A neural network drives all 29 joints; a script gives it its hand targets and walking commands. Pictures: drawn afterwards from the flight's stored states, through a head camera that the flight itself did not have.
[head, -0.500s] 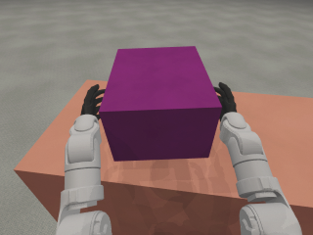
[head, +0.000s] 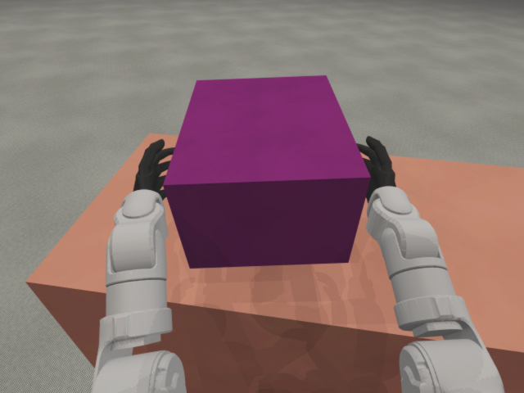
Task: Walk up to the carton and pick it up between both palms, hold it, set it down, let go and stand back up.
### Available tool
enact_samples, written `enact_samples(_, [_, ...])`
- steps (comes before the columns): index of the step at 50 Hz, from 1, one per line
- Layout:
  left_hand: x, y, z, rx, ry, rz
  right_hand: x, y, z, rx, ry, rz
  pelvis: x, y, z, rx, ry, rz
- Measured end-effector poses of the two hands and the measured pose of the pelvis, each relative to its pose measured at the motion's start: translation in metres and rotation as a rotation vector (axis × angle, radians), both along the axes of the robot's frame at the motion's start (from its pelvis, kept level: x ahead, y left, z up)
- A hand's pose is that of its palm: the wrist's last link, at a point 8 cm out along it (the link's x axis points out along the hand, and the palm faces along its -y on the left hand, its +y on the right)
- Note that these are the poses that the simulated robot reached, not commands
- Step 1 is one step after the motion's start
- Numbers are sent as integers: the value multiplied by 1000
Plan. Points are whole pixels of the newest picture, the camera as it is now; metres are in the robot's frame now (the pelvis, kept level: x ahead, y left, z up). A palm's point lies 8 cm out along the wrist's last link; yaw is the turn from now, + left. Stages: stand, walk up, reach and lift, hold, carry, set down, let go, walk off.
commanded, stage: hold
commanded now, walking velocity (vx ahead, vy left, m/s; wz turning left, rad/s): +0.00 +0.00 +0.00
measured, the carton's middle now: (264, 162) +0.45 -0.01 +0.16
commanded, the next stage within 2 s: none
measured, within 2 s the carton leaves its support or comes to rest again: neither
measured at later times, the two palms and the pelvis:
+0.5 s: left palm (153, 195) +0.35 +0.16 +0.18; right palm (384, 190) +0.35 -0.18 +0.18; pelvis +0.00 +0.00 +0.00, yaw +0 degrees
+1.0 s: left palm (150, 197) +0.35 +0.17 +0.18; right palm (379, 193) +0.35 -0.17 +0.18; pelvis +0.00 +0.00 +0.00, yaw +0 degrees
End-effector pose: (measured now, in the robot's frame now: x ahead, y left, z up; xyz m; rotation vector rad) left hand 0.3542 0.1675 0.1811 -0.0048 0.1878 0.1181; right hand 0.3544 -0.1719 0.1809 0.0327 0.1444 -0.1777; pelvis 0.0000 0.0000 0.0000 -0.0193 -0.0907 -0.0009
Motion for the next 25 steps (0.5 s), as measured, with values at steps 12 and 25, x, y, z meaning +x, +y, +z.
enact_samples(12, [-2,-4,0,8,2,-8,-5,-4,-2,1,2,-6,1,0,0,-1,-9,-5])
enact_samples(25, [-5,-5,1,-4,-6,-6,-6,-5,2,-2,-7,-5,-4,-3,0,3,1,-5])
